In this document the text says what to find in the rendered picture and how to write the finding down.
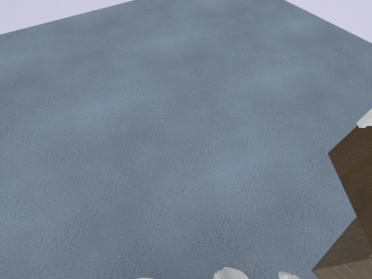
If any handle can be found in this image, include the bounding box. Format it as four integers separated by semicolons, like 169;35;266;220
357;108;372;128

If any cupboard door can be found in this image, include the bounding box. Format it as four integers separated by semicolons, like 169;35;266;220
328;126;372;248

